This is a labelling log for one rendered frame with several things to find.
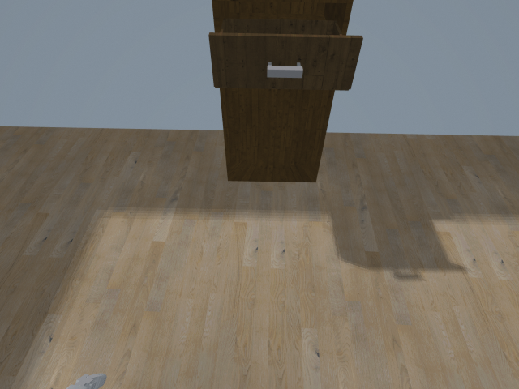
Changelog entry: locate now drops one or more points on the handle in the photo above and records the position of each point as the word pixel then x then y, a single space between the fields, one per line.
pixel 284 71

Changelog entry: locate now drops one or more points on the cabinet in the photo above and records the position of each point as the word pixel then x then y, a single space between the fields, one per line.
pixel 276 135

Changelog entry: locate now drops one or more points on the drawer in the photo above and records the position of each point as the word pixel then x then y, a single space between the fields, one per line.
pixel 241 51

